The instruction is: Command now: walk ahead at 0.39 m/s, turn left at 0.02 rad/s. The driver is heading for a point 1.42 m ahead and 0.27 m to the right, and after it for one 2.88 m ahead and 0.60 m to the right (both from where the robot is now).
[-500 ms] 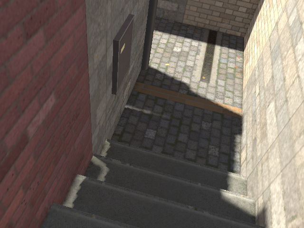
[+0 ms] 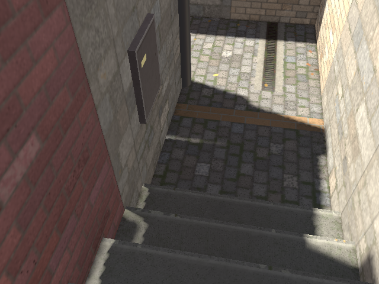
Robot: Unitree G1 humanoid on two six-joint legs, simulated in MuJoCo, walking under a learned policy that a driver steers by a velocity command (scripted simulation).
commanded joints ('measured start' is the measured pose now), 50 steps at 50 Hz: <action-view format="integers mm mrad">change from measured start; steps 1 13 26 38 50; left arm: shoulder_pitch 111 289 189 -200 64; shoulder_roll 95 91 104 57 137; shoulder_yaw -4 -1 -6 28 57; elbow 30 55 8 -63 46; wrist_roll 9 23 -41 55 42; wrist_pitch -63 -66 -38 15 -11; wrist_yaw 5 43 63 -1 -23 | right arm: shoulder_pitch -145 -492 206 115 99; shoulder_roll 2 -46 -225 -8 -158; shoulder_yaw -1 -40 -98 -22 -71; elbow -113 -178 8 88 9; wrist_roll -9 7 32 91 36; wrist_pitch -19 -65 -52 -138 -51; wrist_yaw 20 47 25 -47 -61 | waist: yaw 4 139 -109 66 174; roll -48 -32 211 107 -50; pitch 139 194 -409 77 18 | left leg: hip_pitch -312 -196 1396 573 421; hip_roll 90 183 608 343 248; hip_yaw -88 -193 -488 -79 112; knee -205 -1201 -1315 -1311 -304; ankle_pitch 325 933 667 506 608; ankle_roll -47 -72 235 32 16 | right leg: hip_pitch -25 211 -899 -549 326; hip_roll -248 -226 -23 -35 5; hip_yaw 308 314 51 148 -93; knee -189 115 1609 477 -170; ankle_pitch -166 -32 -573 698 572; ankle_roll -147 -184 0 -16 -71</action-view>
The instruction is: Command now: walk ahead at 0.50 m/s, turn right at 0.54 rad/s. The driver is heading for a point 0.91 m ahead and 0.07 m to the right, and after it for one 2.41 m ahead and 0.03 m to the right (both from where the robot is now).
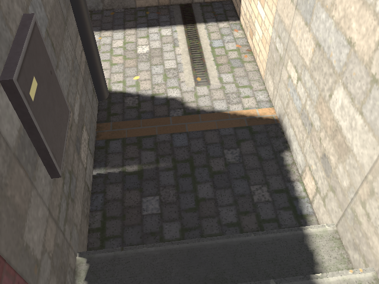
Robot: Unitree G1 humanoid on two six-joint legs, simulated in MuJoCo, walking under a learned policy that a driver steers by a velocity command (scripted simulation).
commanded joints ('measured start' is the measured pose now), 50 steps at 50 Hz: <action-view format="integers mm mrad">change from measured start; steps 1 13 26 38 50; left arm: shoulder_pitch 461 396 494 159 -161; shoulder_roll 176 96 94 58 17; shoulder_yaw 58 19 -13 -6 -27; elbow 148 107 113 62 -20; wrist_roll -3 -57 16 -3 -14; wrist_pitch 9 -13 -5 34 -24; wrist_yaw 3 55 96 43 3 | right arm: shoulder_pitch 28 -251 -428 -85 125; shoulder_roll -139 -150 -105 -112 -30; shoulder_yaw -45 -43 -25 0 13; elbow -61 -150 -205 -39 26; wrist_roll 2 -13 32 9 -7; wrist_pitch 12 38 4 -43 -30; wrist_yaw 7 55 70 41 41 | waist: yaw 178 48 205 151 -64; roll -218 1 -25 121 103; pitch -111 -40 121 117 106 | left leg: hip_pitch -619 -630 -278 -320 -97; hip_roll -78 1 -58 61 -73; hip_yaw -65 -364 -332 -520 -470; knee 732 -272 -964 -924 -533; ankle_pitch -42 1058 1093 865 776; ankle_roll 79 -3 17 208 161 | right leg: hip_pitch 738 55 70 -453 -257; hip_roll -77 -78 24 -28 30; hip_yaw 47 407 415 60 -40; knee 177 78 517 751 157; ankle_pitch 504 -353 -466 -378 92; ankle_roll -106 -196 -149 54 43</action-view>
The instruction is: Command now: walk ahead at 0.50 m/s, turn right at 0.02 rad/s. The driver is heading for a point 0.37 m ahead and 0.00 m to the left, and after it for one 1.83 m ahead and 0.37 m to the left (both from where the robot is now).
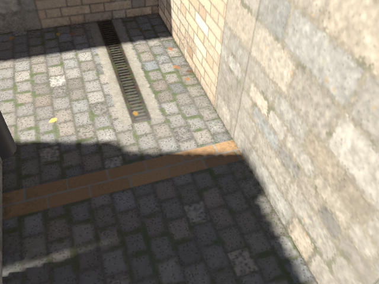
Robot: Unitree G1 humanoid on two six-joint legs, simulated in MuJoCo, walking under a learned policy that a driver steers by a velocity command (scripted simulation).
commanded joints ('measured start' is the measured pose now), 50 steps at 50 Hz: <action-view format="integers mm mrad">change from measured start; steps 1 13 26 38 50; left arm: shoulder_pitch -185 275 464 189 -11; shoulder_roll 3 27 69 45 -36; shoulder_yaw -15 10 15 -14 -34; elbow -124 40 104 -136 -368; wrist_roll -18 -10 14 21 33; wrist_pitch -30 -61 -60 46 105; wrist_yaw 2 46 90 77 85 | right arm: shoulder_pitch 63 -138 -563 -268 -248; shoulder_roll -82 -140 -110 -240 -211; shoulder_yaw -15 -50 -28 -56 -12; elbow -8 -35 -169 -167 -272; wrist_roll -15 -40 -24 -11 -8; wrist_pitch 2 53 29 91 82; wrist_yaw -3 2 60 -17 -52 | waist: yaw -75 38 184 39 71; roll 97 134 17 76 112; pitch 173 128 162 -183 -95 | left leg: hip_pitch -95 -586 -510 121 -159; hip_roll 165 201 169 518 281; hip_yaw -216 -177 -64 -493 -560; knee -100 315 -347 -483 -475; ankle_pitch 746 458 1163 1024 371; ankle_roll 24 -108 -108 275 140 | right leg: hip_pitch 49 300 413 -399 -470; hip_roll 56 -265 -186 1 54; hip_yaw -89 169 73 -8 55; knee -151 -291 147 1362 1111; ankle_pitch -82 -55 -635 -1041 -633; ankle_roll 20 -215 -107 63 203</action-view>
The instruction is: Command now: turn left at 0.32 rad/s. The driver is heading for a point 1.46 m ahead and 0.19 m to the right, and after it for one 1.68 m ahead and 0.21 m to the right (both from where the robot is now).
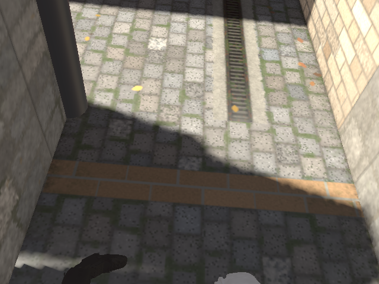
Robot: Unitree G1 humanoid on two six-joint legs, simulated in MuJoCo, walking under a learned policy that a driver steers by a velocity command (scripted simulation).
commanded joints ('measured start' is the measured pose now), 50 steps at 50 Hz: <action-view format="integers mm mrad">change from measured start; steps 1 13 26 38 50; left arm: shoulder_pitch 38 369 533 643 423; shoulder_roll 60 110 193 194 117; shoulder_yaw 16 34 82 94 103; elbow -87 12 165 261 253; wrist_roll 3 -63 -65 -35 -7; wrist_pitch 6 -34 -104 -127 -121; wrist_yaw -5 -18 -41 -49 -102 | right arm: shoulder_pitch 27 39 -162 -348 45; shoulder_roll -146 -131 -91 -49 -70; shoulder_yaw -36 -75 -66 -35 -56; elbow -102 -151 -87 -129 26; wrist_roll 3 -24 -31 4 16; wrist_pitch -12 49 -1 -62 -102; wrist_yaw -8 36 94 95 68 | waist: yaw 28 88 96 162 94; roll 134 48 -83 -87 157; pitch -124 25 54 64 13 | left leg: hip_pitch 222 -148 -345 67 483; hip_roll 269 111 109 85 301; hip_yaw -432 -196 80 179 -71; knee -275 -109 305 -141 -453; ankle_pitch -240 -500 71 -80 328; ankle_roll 199 19 -98 -38 101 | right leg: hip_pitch -31 963 906 860 305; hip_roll -15 -59 -239 -266 -130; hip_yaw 15 -31 332 273 -46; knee -44 -1324 -1633 -1562 -712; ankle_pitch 15 -253 -357 -177 -11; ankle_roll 19 -132 -282 -334 -146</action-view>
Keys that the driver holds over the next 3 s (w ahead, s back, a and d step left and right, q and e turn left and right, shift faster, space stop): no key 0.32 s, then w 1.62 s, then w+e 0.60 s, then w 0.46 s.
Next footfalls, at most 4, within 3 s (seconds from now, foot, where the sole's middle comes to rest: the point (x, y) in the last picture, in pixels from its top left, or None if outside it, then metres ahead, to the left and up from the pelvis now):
0.26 right None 0.08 -0.17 -0.75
0.82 left None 0.22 0.04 -0.75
1.30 right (204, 250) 0.58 -0.13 -0.75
1.82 left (152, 190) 0.83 0.05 -0.75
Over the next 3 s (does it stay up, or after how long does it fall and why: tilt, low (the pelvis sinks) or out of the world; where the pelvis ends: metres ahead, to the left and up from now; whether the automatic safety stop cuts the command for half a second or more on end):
stays up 1.32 -0.16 0.01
